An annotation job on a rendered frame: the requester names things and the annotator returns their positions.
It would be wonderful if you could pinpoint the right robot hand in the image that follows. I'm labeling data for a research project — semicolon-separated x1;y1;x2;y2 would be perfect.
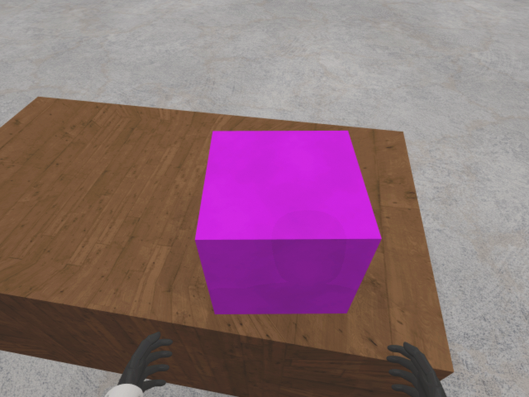
386;342;447;397

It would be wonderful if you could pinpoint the pedestal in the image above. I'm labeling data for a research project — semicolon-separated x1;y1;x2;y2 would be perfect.
0;97;454;397

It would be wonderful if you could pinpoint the left robot hand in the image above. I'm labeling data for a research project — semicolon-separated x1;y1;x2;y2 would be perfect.
117;332;173;393

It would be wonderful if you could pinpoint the carton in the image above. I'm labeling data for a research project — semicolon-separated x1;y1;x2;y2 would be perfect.
195;131;382;314

